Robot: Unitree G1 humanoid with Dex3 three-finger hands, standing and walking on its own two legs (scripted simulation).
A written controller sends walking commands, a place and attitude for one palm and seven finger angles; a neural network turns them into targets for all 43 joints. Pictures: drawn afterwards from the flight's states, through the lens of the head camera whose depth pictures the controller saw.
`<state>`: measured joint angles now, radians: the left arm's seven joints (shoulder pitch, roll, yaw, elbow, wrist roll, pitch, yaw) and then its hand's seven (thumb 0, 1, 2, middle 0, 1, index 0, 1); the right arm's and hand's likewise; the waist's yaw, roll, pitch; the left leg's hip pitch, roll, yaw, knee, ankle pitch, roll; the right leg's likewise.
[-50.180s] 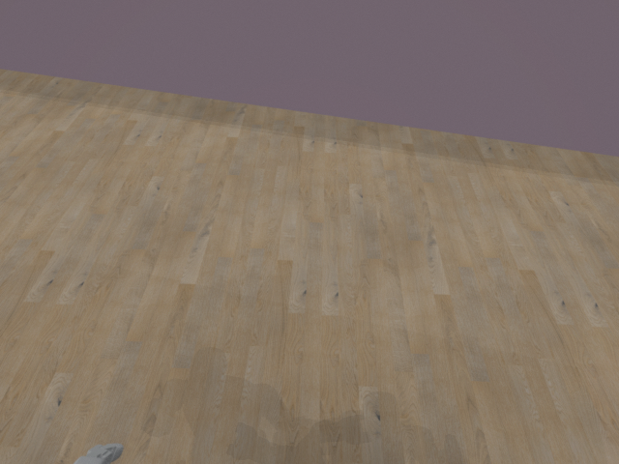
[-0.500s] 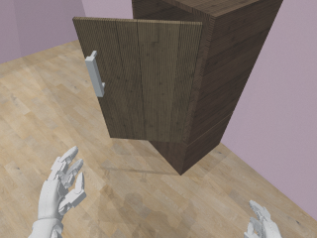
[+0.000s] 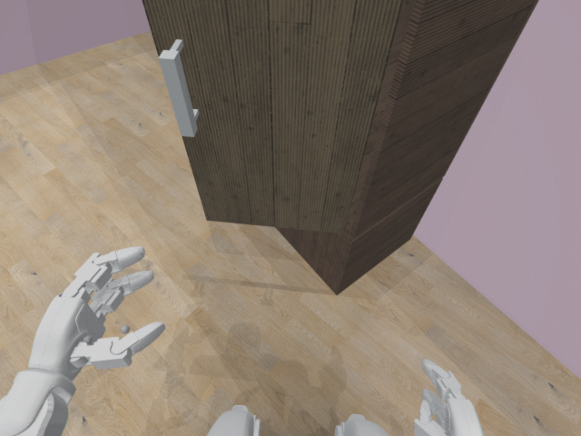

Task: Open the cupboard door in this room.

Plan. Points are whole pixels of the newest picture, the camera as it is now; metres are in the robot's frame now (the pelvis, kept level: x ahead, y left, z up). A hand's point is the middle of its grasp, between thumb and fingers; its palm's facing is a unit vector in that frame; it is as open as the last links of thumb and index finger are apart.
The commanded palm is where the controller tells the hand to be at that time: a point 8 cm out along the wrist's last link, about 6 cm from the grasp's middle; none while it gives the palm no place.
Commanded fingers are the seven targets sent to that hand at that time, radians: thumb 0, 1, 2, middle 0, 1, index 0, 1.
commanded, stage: raise the hand with hooked fingers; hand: left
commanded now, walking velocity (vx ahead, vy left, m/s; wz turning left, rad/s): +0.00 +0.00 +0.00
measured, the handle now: (183, 90) +0.63 +0.22 +0.11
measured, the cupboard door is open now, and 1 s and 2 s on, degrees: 46 46 46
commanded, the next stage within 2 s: move the hooked fingers beside the handle in 1.36 s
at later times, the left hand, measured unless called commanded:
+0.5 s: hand (74, 287) +0.27 +0.27 +0.10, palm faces -0.01 -1.00 -0.05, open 13.3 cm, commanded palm +0.24 +0.32 +0.10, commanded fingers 0.00 -0.50 0.30 -0.30 -1.20 -0.30 -1.20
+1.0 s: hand (57, 231) +0.31 +0.29 +0.14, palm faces -0.03 -1.00 -0.02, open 14.0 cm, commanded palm +0.28 +0.33 +0.13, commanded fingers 0.00 -0.50 0.30 -0.30 -1.20 -0.30 -1.20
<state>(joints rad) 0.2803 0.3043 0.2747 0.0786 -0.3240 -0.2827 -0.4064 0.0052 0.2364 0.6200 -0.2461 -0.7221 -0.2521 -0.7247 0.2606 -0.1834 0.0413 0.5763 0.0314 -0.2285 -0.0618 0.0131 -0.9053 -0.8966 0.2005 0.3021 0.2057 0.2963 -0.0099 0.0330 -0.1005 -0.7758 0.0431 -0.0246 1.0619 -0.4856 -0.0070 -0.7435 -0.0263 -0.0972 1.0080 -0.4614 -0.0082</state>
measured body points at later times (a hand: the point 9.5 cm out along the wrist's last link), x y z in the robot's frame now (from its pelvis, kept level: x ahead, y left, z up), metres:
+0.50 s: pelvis +0.01 +0.02 +0.02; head +0.04 +0.03 +0.47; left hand +0.26 +0.32 +0.10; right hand +0.19 -0.22 -0.03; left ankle +0.02 +0.12 -0.67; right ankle +0.02 -0.12 -0.67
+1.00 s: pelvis +0.02 +0.01 +0.04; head +0.04 +0.02 +0.49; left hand +0.31 +0.34 +0.14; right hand +0.16 -0.24 -0.04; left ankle +0.02 +0.12 -0.67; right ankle +0.02 -0.12 -0.67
